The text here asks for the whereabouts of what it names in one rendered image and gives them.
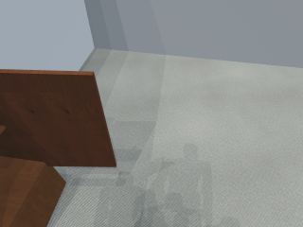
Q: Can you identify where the cupboard door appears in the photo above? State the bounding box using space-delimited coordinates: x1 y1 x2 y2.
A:
0 69 116 167

